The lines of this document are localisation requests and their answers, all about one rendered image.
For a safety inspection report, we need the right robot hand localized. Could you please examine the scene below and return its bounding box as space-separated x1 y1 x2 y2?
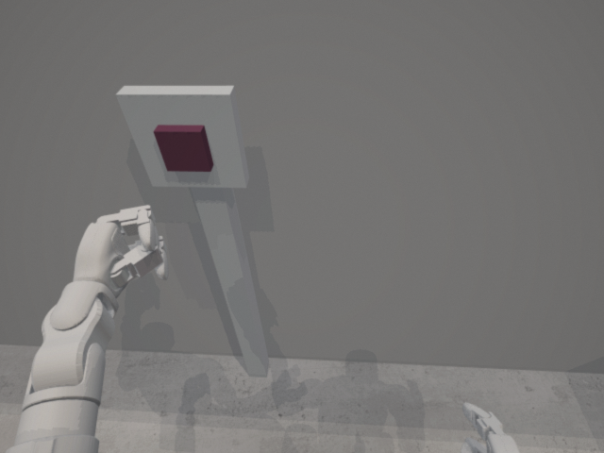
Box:
461 403 521 453

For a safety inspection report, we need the left robot forearm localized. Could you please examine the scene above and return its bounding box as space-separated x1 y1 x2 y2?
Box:
6 280 119 453

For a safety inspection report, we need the panel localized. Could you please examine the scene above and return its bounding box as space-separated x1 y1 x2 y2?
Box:
116 86 269 378

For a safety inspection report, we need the button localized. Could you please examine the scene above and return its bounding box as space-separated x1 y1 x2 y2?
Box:
154 125 213 172

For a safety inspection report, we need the left robot hand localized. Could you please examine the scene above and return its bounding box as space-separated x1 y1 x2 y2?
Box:
73 205 169 298

